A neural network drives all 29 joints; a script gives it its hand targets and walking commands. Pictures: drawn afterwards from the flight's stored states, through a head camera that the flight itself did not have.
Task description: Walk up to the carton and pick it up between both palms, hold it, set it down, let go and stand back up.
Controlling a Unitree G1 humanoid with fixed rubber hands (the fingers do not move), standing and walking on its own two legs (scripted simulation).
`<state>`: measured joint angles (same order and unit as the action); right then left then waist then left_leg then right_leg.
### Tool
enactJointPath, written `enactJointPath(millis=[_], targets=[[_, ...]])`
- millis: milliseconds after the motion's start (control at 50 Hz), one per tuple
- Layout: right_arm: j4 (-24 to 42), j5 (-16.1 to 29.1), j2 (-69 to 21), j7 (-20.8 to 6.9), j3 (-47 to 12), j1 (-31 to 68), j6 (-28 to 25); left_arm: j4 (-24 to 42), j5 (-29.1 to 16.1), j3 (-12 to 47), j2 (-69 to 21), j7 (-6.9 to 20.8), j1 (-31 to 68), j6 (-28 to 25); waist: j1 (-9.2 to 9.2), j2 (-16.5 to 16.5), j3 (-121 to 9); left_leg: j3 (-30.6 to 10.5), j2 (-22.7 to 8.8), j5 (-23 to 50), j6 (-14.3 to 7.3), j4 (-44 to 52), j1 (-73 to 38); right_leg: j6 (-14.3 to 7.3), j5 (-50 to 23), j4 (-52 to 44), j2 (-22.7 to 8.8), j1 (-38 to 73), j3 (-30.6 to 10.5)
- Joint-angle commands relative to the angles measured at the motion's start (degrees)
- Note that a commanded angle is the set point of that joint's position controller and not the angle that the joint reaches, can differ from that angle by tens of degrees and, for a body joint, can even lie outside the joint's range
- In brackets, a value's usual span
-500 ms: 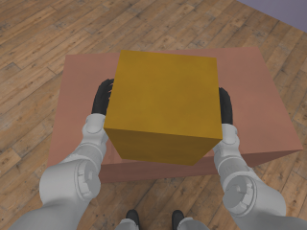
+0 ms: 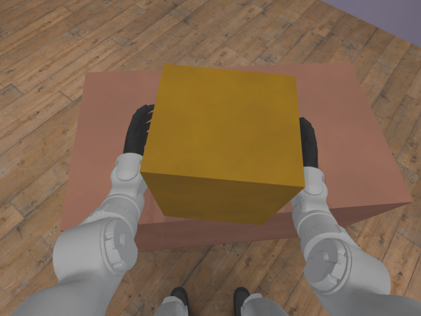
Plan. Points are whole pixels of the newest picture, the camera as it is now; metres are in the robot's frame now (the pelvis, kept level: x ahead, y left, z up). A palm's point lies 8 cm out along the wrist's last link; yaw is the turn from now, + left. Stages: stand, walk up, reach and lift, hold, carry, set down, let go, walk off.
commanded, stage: set down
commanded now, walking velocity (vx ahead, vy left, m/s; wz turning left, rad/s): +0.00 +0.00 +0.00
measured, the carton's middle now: (220, 156) +0.42 -0.04 -0.05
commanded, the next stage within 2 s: none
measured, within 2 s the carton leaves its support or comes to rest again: neither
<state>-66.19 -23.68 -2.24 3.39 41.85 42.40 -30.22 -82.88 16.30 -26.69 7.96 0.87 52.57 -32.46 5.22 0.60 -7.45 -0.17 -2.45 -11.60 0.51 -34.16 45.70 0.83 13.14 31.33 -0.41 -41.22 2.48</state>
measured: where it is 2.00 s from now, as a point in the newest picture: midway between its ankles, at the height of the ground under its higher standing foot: outside the picture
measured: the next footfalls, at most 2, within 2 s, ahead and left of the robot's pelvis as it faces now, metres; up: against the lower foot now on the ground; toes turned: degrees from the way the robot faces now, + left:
none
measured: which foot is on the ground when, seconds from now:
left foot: down 0.00-1.00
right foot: down 0.00-1.00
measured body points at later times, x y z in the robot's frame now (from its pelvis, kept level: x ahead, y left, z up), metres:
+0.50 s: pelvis +0.00 +0.01 -0.02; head +0.13 +0.02 +0.41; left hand +0.48 +0.14 -0.02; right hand +0.40 -0.21 -0.03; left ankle +0.03 +0.12 -0.72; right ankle +0.00 -0.13 -0.72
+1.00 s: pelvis -0.02 +0.00 -0.04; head +0.12 +0.01 +0.38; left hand +0.45 +0.18 -0.04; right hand +0.39 -0.24 -0.05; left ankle +0.03 +0.12 -0.72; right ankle +0.00 -0.13 -0.72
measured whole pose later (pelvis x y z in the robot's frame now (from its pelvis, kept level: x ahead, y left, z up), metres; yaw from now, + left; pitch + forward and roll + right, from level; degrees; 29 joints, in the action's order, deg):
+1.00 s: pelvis -0.02 +0.00 -0.04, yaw -1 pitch +32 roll -4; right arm -88.0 20.7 13.9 3.0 -1.8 51.8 -32.6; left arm -89.5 -18.1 9.4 17.2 1.6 57.0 -31.5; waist 4.0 3.9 -15.4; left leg -2.4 -2.9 -15.5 0.8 -49.5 66.3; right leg 0.9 17.3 46.1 0.0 -61.0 3.9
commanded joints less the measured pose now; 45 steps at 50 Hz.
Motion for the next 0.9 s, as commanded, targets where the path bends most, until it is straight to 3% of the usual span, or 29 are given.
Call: enactJointPath(millis=[0,140,220,280,320,380,420,500,620,740,880], targets=[[-6.9,-8.0,-28.6,-8.8,-15.1,20.0,-0.3,1.3,5.7,7.6,-24.6,4.3,24.3,-0.6,0.91,3.4,-27.7,1.1,1.1,7.4,1.1,-0.2,-22.8,-0.9,-8.8,-2.5,0.9,3.9,2.7],[-7.9,-8.3,-25.8,-8.4,-12.8,19.7,0.2,1.1,6.2,6.3,-22.2,3.6,24.6,0.1,0.98,3.7,-27.0,1.0,1.3,6.3,0.9,-0.5,-22.9,-0.9,-7.3,-2.3,1.1,2.0,2.7],[-9.3,-5.8,-15.3,-6.5,-11.4,18.5,0.0,1.0,4.4,5.6,-13.4,1.3,24.0,0.4,0.88,4.2,-28.7,1.1,1.3,6.8,1.2,-0.9,-23.4,-1.0,-7.6,-2.0,1.4,1.2,2.5],[-11.9,2.2,2.3,-2.6,-13.1,17.9,-0.9,0.3,-2.2,7.5,2.2,-2.6,23.2,0.5,1.0,5.0,-33.2,1.4,1.5,8.7,2.1,-2.5,-23.3,-1.2,-9.6,-1.0,1.8,0.8,1.8],[-13.4,10.9,7.9,-0.1,-18.4,20.5,-0.9,-0.4,-9.9,13.1,7.9,-4.7,25.7,0.7,1.55,5.4,-37.6,1.3,1.8,10.7,2.7,-4.8,-21.9,-1.2,-11.5,0.8,2.4,0.3,0.8],[-13.2,23.6,11.8,1.5,-28.0,24.4,-1.7,-3.7,-20.6,21.4,12.4,-5.6,27.7,-0.9,0.83,5.2,-43.0,1.8,2.7,15.5,3.7,-9.8,-18.1,-0.6,-14.6,4.8,2.4,0.6,0.2],[-12.3,29.2,13.6,2.3,-32.2,27.2,-2.7,-6.6,-25.2,25.3,13.5,-5.2,28.2,-2.1,0.59,4.8,-46.0,1.6,3.1,17.9,3.9,-12.9,-14.9,-0.2,-16.6,7.5,2.5,-0.6,0.4],[-15.9,34.3,19.0,2.9,-35.9,29.2,-4.5,-12.6,-28.0,28.3,14.5,-3.1,28.3,-2.3,1.09,5.2,-48.3,0.6,2.7,22.8,4.9,-16.2,-16.3,0.3,-19.5,10.8,3.9,-5.7,1.8],[-20.8,39.7,24.3,1.3,-39.0,32.0,-6.0,-10.0,-31.7,33.6,13.3,-1.7,30.4,-2.4,0.6,7.9,-52.3,-0.5,1.9,28.8,6.8,-18.2,-21.8,-0.5,-16.0,10.4,5.1,-14.4,4.0],[-21.2,41.9,25.7,-0.5,-40.5,31.4,-4.8,-5.1,-35.2,37.2,14.4,-1.0,30.5,-2.7,1.26,6.5,-53.3,-1.0,2.2,21.5,5.6,-17.2,-20.0,-0.1,-13.1,9.9,4.2,-14.7,3.9],[-16.9,44.6,23.7,-0.7,-43.8,26.8,-4.6,-1.1,-35.1,36.4,16.8,0.2,25.6,-2.0,0.03,6.3,-51.1,-0.3,3.6,15.8,4.0,-17.1,-15.6,0.8,-12.8,9.9,2.8,-10.1,2.7]])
